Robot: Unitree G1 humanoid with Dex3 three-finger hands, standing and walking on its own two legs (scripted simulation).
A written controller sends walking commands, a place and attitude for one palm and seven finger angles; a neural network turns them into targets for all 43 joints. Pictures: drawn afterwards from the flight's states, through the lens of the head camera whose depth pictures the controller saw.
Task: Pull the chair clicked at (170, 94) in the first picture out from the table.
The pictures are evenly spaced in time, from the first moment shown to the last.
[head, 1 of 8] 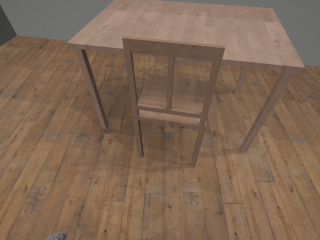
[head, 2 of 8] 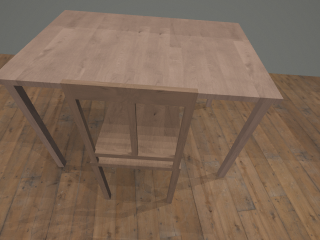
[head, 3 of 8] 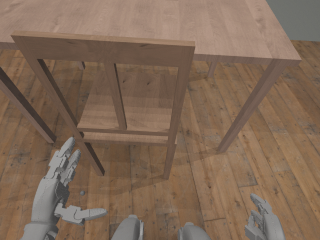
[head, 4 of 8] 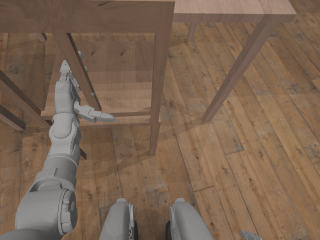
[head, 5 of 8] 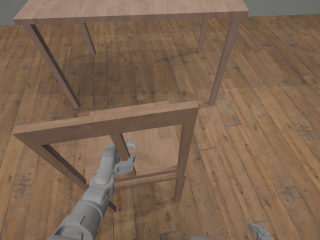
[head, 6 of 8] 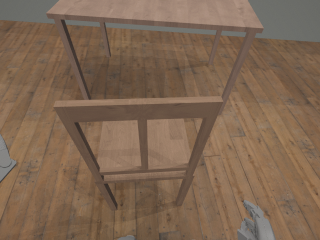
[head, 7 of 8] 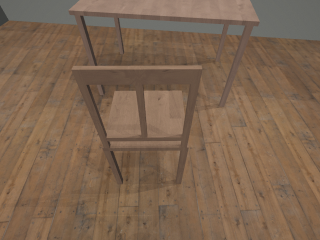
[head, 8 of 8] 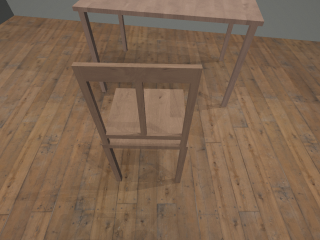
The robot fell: no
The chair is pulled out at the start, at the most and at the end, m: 0.00 0.59 0.59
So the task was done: yes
